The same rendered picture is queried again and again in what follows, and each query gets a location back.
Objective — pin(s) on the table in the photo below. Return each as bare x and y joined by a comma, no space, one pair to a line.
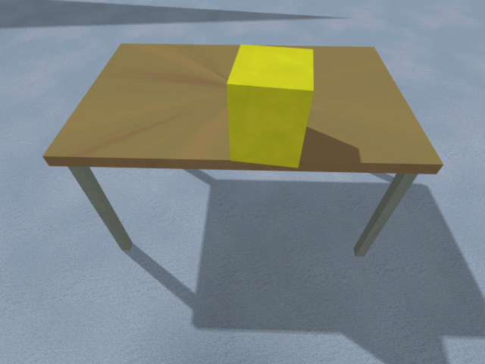
165,106

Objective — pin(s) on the carton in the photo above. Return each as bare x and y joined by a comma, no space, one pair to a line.
269,94

